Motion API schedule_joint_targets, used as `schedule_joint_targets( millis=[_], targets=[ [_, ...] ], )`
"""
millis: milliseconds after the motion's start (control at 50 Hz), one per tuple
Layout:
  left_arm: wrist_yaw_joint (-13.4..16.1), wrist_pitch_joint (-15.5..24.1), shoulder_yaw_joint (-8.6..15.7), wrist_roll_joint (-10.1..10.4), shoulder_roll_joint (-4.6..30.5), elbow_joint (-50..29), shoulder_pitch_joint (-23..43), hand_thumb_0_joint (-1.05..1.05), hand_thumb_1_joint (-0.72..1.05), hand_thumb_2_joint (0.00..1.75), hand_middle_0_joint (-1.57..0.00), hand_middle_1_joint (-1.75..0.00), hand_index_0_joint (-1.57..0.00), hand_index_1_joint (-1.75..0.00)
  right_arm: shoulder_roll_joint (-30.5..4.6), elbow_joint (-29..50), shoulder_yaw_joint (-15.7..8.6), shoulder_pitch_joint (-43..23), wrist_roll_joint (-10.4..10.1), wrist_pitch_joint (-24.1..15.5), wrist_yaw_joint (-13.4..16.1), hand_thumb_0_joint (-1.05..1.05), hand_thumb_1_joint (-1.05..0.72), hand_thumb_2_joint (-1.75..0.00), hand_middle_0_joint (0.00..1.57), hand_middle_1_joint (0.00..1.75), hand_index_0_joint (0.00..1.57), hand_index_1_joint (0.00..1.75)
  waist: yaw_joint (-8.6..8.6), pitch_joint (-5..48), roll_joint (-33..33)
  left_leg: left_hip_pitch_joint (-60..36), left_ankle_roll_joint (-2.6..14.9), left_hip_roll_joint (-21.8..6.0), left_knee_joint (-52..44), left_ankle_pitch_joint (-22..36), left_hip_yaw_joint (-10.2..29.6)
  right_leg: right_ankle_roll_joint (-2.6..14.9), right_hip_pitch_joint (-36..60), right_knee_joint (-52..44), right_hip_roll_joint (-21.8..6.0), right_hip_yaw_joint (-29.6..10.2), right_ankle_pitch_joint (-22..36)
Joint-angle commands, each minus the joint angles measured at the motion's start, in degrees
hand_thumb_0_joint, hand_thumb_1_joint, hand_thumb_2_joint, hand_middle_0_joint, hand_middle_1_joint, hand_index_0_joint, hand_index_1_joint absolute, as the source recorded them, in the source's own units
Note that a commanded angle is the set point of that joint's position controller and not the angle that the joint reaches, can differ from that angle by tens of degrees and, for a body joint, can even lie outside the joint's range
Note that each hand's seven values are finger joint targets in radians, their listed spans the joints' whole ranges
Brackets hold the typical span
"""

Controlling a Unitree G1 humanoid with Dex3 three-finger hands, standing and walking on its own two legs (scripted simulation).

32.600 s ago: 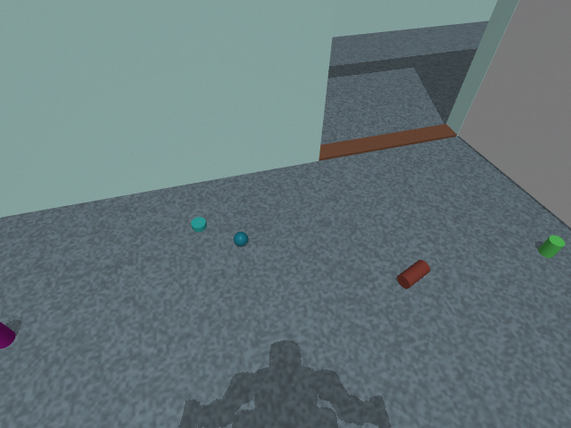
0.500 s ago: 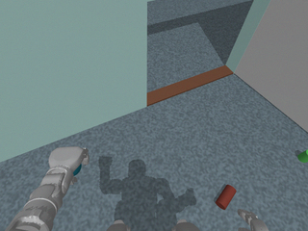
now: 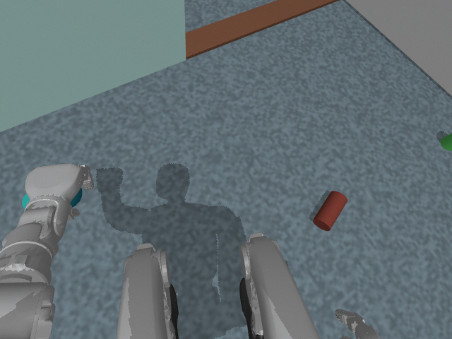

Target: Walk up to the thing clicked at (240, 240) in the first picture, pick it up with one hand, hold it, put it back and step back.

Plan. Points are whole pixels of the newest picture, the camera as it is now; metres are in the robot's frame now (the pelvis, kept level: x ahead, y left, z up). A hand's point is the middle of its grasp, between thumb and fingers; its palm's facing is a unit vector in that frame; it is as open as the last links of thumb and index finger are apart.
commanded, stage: crouch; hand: left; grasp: from above
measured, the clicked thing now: (64, 193) +0.42 +0.28 -0.15
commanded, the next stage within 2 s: lower in 1.00 s
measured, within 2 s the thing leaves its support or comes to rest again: neither
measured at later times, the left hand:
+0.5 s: hand (82, 209) +0.41 +0.29 -0.27, palm faces -0.46 -0.03 -0.89, open 6.9 cm
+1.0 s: hand (90, 211) +0.42 +0.29 -0.32, palm faces -0.47 -0.04 -0.88, open 6.9 cm
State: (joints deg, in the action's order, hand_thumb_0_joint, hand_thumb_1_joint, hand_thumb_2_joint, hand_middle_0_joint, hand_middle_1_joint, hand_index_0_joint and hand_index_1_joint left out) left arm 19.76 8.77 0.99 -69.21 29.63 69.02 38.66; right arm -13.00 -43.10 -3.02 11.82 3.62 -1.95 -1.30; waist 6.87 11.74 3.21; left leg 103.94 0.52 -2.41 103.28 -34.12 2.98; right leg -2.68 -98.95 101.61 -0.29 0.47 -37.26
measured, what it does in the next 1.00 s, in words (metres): lowers itself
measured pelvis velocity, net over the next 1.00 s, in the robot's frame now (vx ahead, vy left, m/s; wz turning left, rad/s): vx -0.01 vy -0.01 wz -0.08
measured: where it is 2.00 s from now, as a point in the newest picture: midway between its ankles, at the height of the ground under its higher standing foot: (213, 329)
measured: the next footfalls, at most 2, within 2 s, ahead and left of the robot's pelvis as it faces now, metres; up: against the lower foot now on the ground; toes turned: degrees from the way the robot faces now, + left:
none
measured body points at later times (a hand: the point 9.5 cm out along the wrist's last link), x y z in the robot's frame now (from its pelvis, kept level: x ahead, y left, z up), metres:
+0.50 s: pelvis -0.01 -0.01 -0.10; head +0.22 +0.05 +0.28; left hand +0.43 +0.28 -0.22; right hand +0.09 -0.28 -0.22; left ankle +0.08 +0.12 -0.48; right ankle +0.07 -0.15 -0.48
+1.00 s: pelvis -0.01 -0.01 -0.16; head +0.22 +0.04 +0.22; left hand +0.44 +0.29 -0.27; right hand +0.05 -0.28 -0.28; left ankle +0.08 +0.12 -0.48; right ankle +0.07 -0.15 -0.48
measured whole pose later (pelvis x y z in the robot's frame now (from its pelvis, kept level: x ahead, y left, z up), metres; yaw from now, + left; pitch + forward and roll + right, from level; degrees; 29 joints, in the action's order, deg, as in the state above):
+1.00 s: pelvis -0.01 -0.01 -0.16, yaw -4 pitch +34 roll -7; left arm 23.3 14.8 8.5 -73.4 40.3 79.6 47.9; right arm -14.2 -45.4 0.0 6.3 8.3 -3.0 -7.1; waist 8.5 4.6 -0.5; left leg 130.8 -0.8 -2.7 133.3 -37.3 8.1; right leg -2.9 -124.5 130.6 2.3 2.8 -40.7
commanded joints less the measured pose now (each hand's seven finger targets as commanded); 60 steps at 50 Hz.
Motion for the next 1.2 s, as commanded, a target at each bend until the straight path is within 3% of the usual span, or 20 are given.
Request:
schedule_joint_targets(
  millis=[0,40,80,140,200,240,280,400,440,460,480,620,760,800,840,920,960,1040,1120,1180],
  targets=[
    [3.7,1.4,4.4,-0.2,16.9,-9.5,19.9,0.00,0.55,0.56,-0.87,-0.67,-0.93,-0.61,-12.4,3.0,-4.1,6.4,0.8,-2.0,0.2,0.00,-0.90,-0.90,0.20,0.30,0.20,0.30,0.60,35.2,7.2,-26.7,0.00,2.1,-8.0,4.9,0.9,4.74,5.5,-7.9,1.5,4.3,7.1],
    [4.5,1.5,5.4,-0.7,18.7,-9.7,20.5,0.00,0.56,0.57,-0.89,-0.67,-0.94,-0.61,-12.4,3.0,-4.0,6.3,1.1,-2.1,-0.3,0.00,-0.90,-0.90,0.20,0.30,0.20,0.30,0.18,36.9,7.0,-26.1,0.12,1.9,-6.2,4.5,0.8,4.81,4.4,-6.8,1.8,4.6,6.6],
    [4.8,1.4,4.8,-0.8,16.8,-7.4,19.1,0.00,0.58,0.53,-0.89,-0.66,-0.95,-0.60,-12.4,2.4,-3.8,5.9,1.5,-2.2,-0.9,0.00,-0.90,-0.90,0.20,0.30,0.20,0.30,0.30,35.4,8.9,-25.5,-0.17,1.8,-5.0,5.3,1.2,4.93,1.9,-4.1,1.6,5.0,7.2],
    [5.0,1.4,5.3,-1.0,18.3,-8.8,22.3,0.00,0.57,0.54,-0.90,-0.65,-0.96,-0.59,-12.9,1.9,-4.1,6.3,1.8,-2.3,-1.3,0.00,-0.90,-0.90,0.20,0.30,0.20,0.30,0.71,37.0,9.1,-24.8,0.00,1.6,-2.2,5.9,1.2,4.79,0.0,-2.2,1.7,5.3,8.0],
    [4.6,1.2,5.0,-0.9,17.2,-6.5,19.1,0.00,0.59,0.56,-0.91,-0.66,-0.97,-0.60,-12.8,1.8,-3.8,6.3,2.2,-2.3,-2.2,0.00,-0.91,-0.90,0.20,0.30,0.20,0.30,0.70,36.0,8.6,-23.7,0.11,1.4,0.3,9.0,1.3,4.64,-1.2,0.3,1.7,5.7,10.4],
    [4.7,1.6,6.4,-0.9,20.0,-8.5,21.2,0.00,0.59,0.56,-0.93,-0.65,-0.98,-0.60,-12.8,1.8,-4.0,6.3,2.2,-2.2,-2.4,0.00,-0.91,-0.90,0.20,0.30,0.20,0.30,0.06,38.8,10.0,-23.7,0.26,1.4,2.3,10.3,0.5,4.62,-0.3,1.2,2.1,5.5,11.8],
    [4.6,1.6,6.0,-1.3,18.8,-6.0,19.4,0.00,0.60,0.57,-0.93,-0.66,-0.98,-0.61,-12.7,1.7,-3.6,6.4,2.5,-2.0,-2.7,0.00,-0.91,-0.90,0.20,0.30,0.20,0.30,0.87,35.5,8.2,-20.8,0.32,1.3,3.5,9.6,0.6,4.50,-1.6,2.3,2.2,5.8,11.4],
    [4.8,2.3,6.6,-1.6,20.1,-4.5,20.4,0.00,0.62,0.53,-0.93,-0.66,-0.99,-0.60,-13.2,1.6,-3.5,5.6,2.9,-1.8,-3.5,0.00,-0.91,-0.90,0.20,0.30,0.20,0.30,0.63,33.2,10.4,-17.9,0.03,0.9,5.9,7.7,0.7,4.73,-5.3,5.8,2.5,6.3,10.0],
    [5.0,2.8,7.4,-1.7,22.6,-6.8,23.8,0.00,0.59,0.54,-0.93,-0.62,-0.98,-0.57,-13.5,1.5,-3.6,5.1,2.9,-1.6,-3.5,0.00,-0.91,-0.90,0.20,0.30,0.20,0.30,0.32,34.8,11.6,-16.2,0.14,0.9,7.2,6.3,0.3,4.84,-5.3,6.7,2.7,6.2,9.5],
    [5.0,2.7,7.4,-1.7,21.3,-3.0,20.8,0.00,0.58,0.53,-0.92,-0.63,-0.97,-0.57,-13.4,1.5,-3.3,5.7,3.1,-1.5,-3.7,0.00,-0.91,-0.90,0.20,0.30,0.20,0.30,0.90,33.1,9.5,-15.3,0.23,1.0,7.7,6.6,0.5,4.63,-5.4,7.1,2.7,6.4,9.6],
    [5.1,2.9,7.2,-1.7,21.6,-4.2,21.6,0.00,0.58,0.51,-0.91,-0.62,-0.97,-0.57,-13.3,1.5,-3.1,4.8,3.1,-1.5,-3.7,0.00,-0.91,-0.90,0.20,0.30,0.20,0.30,0.11,33.0,10.2,-14.2,0.27,1.0,8.0,6.1,0.2,4.75,-6.2,7.5,2.8,6.3,9.4],
    [5.0,3.5,7.8,-2.0,22.6,-0.7,21.4,0.00,0.60,0.53,-0.92,-0.63,-0.97,-0.58,-13.9,0.9,-3.0,5.6,3.5,-1.4,-4.4,0.00,-0.91,-0.90,0.20,0.30,0.20,0.30,1.06,32.1,9.1,-11.9,0.39,0.9,11.2,5.9,0.3,4.59,-8.2,10.4,2.9,6.8,9.2],
    [5.6,5.0,9.5,-2.5,26.1,-0.9,25.3,0.00,0.57,0.51,-0.90,-0.62,-0.95,-0.56,-14.0,0.5,-2.3,4.9,3.9,-1.2,-4.7,0.00,-0.91,-0.90,0.20,0.30,0.20,0.30,0.49,32.5,10.4,-8.4,0.56,1.1,13.6,2.9,-0.1,4.81,-10.2,12.3,3.2,7.0,6.7],
    [5.8,4.9,8.9,-2.6,24.7,2.5,23.5,0.00,0.57,0.51,-0.91,-0.60,-0.96,-0.56,-13.8,0.2,-1.9,5.1,4.2,-1.3,-4.8,0.00,-0.91,-0.90,0.20,0.30,0.20,0.30,1.45,30.5,8.3,-6.3,0.76,1.2,14.8,2.6,-0.4,4.50,-10.0,12.2,3.3,7.0,6.5],
    [6.1,5.4,10.1,-2.6,27.4,1.0,25.4,0.00,0.57,0.50,-0.91,-0.61,-0.96,-0.56,-13.9,-0.1,-1.8,4.6,4.3,-1.3,-4.7,0.00,-0.91,-0.90,0.20,0.30,0.20,0.30,0.35,32.1,9.1,-5.9,0.88,1.3,15.4,2.6,-0.9,4.67,-9.7,12.6,3.5,6.8,6.3],
    [6.1,5.6,9.1,-3.1,26.5,3.5,24.9,0.00,0.58,0.52,-0.93,-0.59,-0.97,-0.55,-14.0,-0.7,-1.3,4.8,4.6,-1.3,-4.9,0.00,-0.91,-0.90,0.20,0.30,0.20,0.30,1.50,30.7,8.8,-5.1,0.83,1.2,17.1,3.5,-0.7,4.53,-10.5,14.1,3.5,7.2,7.3],
    [6.3,5.9,10.3,-3.1,27.8,2.7,25.5,0.00,0.58,0.53,-0.94,-0.59,-0.97,-0.55,-14.3,-0.8,-1.4,4.9,4.7,-1.4,-4.9,0.00,-0.91,-0.90,0.20,0.30,0.20,0.30,1.01,31.6,10.2,-5.9,0.62,1.2,17.1,3.6,-0.5,4.62,-11.1,14.9,3.4,7.4,7.1],
    [6.3,6.2,9.3,-3.1,26.9,4.8,24.7,0.00,0.59,0.52,-0.95,-0.58,-0.98,-0.54,-14.3,-1.2,-0.9,4.1,4.9,-1.3,-5.0,0.00,-0.91,-0.90,0.20,0.30,0.20,0.30,1.23,29.2,9.5,-3.8,0.65,1.1,17.9,2.9,-0.5,4.69,-12.3,15.7,3.6,7.6,6.7],
    [6.3,6.5,10.0,-3.2,28.9,3.4,25.3,0.00,0.57,0.52,-0.94,-0.59,-0.98,-0.55,-14.8,-1.4,-0.9,4.2,5.1,-1.1,-5.2,0.00,-0.91,-0.90,0.20,0.30,0.20,0.30,1.05,30.9,9.8,-3.5,0.77,1.0,19.3,4.3,-0.7,4.47,-11.0,16.1,3.8,7.7,8.2],
    [6.3,7.1,8.4,-3.0,26.7,8.3,24.1,0.00,0.59,0.51,-0.95,-0.60,-0.99,-0.56,-14.6,-1.4,0.1,3.7,5.5,-1.1,-5.4,0.00,-0.91,-0.90,0.20,0.30,0.20,0.30,2.76,26.8,5.9,1.1,1.25,1.0,21.0,3.5,-0.5,3.99,-11.1,16.3,4.2,7.9,8.1]
  ],
)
